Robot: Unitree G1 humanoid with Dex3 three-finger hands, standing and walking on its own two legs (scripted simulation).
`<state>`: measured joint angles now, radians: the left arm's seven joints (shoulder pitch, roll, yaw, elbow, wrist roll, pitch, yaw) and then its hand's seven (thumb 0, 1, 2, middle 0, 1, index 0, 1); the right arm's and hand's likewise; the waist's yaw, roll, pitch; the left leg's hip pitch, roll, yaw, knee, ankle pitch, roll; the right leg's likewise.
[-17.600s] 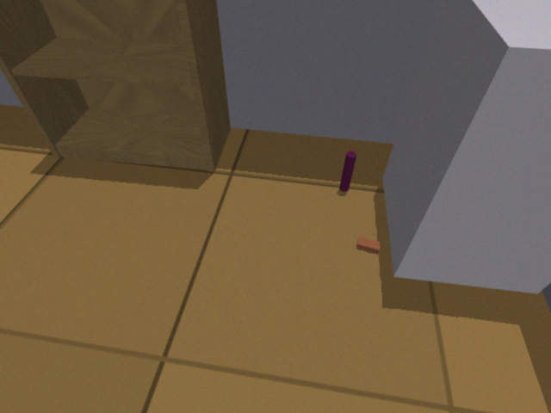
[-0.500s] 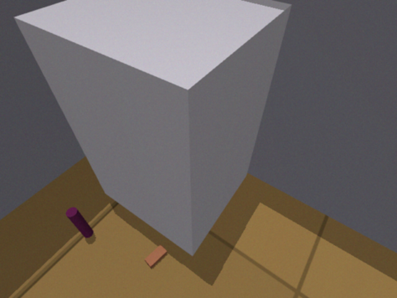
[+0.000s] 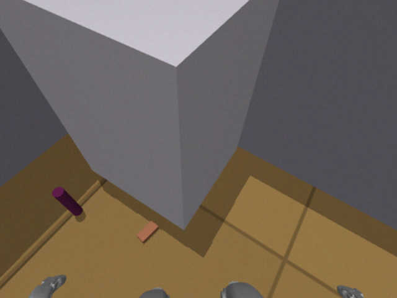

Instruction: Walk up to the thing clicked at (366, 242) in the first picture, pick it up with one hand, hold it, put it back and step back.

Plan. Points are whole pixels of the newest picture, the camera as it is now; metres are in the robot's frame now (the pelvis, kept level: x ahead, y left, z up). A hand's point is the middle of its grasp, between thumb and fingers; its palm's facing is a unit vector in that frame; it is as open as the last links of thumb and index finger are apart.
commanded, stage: walk up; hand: left
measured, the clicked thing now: (147, 231) +0.45 +0.24 -0.74
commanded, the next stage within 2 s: stand in 0.52 s
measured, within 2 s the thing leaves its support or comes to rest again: neither
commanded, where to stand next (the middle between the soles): +0.07 +0.00 m, yaw +0 degrees
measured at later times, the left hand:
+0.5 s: hand out of the picture +0.08 +0.26 -0.14, palm faces -0.07 -0.92 -0.39, open 7.4 cm
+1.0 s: hand out of the picture +0.13 +0.22 -0.13, palm faces -0.05 -0.95 -0.31, open 7.4 cm
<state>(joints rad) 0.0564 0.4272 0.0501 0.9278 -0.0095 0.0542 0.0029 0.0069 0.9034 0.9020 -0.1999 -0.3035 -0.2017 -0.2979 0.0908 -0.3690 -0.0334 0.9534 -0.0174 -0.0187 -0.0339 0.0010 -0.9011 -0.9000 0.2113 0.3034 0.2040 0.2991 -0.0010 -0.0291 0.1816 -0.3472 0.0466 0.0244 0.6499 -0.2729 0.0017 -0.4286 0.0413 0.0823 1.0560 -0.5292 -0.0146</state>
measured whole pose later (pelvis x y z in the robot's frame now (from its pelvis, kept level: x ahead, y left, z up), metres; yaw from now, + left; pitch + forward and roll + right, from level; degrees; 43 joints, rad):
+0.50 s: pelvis -0.01 -0.01 +0.01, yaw -2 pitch -2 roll +1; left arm 0.18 0.40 0.05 1.02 0.01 -0.04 -0.01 0.01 0.90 0.90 -0.20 -0.30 -0.20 -0.30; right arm 0.25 -0.37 -0.04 1.02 -0.03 -0.01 0.04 0.00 -0.90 -0.90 0.21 0.30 0.20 0.30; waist -0.04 -0.01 0.06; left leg -0.22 0.01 0.01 0.56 -0.30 0.00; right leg -0.30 -0.01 -0.01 0.65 -0.42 -0.03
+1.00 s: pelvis +0.00 -0.01 +0.03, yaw -3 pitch -3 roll +0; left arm 0.05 0.33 0.01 1.11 0.00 -0.03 -0.02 0.01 0.90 0.90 -0.20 -0.30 -0.20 -0.30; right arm 0.07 -0.35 -0.01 1.10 -0.01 -0.02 0.01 0.00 -0.90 -0.90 0.21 0.30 0.20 0.30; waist -0.01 -0.01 0.05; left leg -0.07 0.02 0.00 0.32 -0.20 -0.02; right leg -0.13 0.01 -0.01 0.33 -0.16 -0.01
